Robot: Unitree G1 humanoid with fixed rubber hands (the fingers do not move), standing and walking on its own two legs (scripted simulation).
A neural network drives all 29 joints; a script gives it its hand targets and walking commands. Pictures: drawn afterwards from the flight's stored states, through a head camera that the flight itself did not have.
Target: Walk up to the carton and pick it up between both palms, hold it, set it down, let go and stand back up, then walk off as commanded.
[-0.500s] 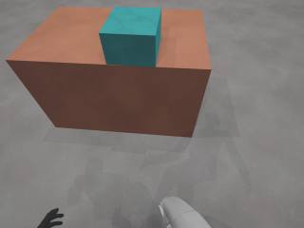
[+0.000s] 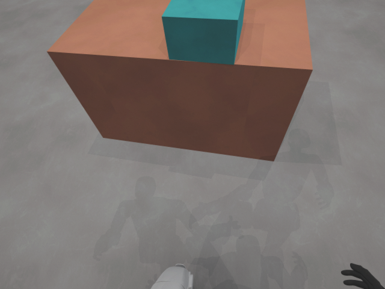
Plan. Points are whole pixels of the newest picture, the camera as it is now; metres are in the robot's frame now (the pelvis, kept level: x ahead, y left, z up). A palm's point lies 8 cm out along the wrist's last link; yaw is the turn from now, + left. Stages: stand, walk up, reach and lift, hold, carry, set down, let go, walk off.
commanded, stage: walk off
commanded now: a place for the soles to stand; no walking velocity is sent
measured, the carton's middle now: (207, 20) +1.03 -0.01 -0.02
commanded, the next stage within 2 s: stand in 1.58 s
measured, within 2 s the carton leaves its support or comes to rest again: neither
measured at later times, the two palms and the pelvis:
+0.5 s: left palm (39, 280) +0.14 +0.37 -0.08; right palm (345, 256) +0.19 -0.28 -0.09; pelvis +0.11 +0.04 +0.00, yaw +2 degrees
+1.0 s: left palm (29, 272) +0.16 +0.41 -0.11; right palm (339, 286) +0.14 -0.23 -0.05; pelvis +0.08 +0.09 +0.02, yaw -3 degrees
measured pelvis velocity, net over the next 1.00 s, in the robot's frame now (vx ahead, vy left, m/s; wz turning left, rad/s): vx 0.08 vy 0.09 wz -0.05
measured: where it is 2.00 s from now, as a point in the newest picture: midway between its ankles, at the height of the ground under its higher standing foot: outside the picture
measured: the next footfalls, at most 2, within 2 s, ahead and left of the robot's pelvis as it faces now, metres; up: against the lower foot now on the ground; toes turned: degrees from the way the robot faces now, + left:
left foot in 0.02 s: +0.09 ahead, +0.13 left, +0.00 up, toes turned -4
right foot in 0.44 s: +0.24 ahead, -0.07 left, +0.00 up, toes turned +8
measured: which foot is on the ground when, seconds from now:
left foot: up 0.00-0.00, down 0.02-0.46, up 0.48-0.68, down 0.70-1.00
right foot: down 0.00-0.04, up 0.06-0.42, down 0.44-0.74, up 0.76-1.00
